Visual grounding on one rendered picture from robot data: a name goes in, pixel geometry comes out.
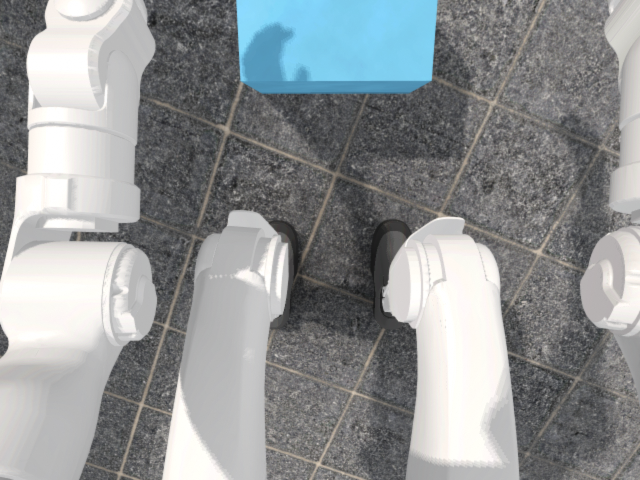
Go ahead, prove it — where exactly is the robot left upper arm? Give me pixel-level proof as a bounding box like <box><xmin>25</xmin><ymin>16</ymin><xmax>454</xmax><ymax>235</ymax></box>
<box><xmin>0</xmin><ymin>241</ymin><xmax>157</xmax><ymax>480</ymax></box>

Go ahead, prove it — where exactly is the robot left thigh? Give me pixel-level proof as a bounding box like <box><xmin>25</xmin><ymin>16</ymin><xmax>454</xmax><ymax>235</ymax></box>
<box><xmin>162</xmin><ymin>226</ymin><xmax>289</xmax><ymax>480</ymax></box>

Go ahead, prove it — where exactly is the right robot forearm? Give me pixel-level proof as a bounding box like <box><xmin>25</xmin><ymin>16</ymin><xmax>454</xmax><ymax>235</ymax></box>
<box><xmin>604</xmin><ymin>0</ymin><xmax>640</xmax><ymax>224</ymax></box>

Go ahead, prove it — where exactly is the carton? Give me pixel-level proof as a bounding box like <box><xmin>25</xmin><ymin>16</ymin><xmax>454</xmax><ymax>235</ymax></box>
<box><xmin>236</xmin><ymin>0</ymin><xmax>438</xmax><ymax>94</ymax></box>

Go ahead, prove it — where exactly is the left robot shin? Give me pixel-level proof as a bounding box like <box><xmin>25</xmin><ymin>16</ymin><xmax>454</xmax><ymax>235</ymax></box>
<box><xmin>194</xmin><ymin>210</ymin><xmax>279</xmax><ymax>319</ymax></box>

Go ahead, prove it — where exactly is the robot right upper arm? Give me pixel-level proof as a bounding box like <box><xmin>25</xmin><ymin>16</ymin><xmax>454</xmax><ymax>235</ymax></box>
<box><xmin>580</xmin><ymin>226</ymin><xmax>640</xmax><ymax>405</ymax></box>

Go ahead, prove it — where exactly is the left robot forearm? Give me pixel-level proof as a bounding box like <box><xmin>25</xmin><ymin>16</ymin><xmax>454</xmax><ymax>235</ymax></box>
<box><xmin>0</xmin><ymin>0</ymin><xmax>155</xmax><ymax>336</ymax></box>

